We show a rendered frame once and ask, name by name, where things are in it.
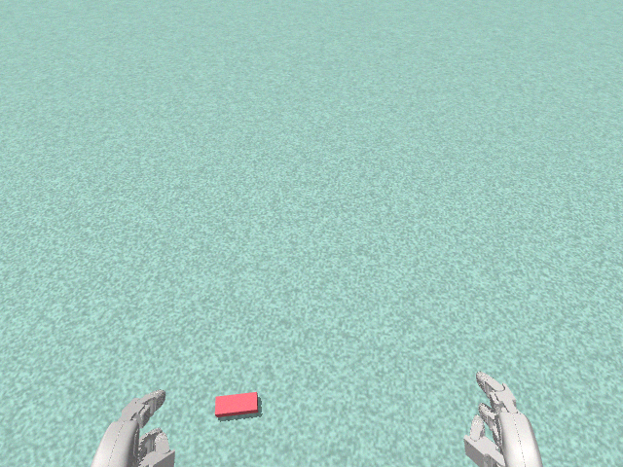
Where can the small box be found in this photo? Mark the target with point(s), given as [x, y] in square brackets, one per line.
[236, 404]

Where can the left robot hand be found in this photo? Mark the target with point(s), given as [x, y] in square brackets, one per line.
[121, 446]

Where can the right robot hand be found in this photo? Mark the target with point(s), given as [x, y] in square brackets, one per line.
[512, 430]

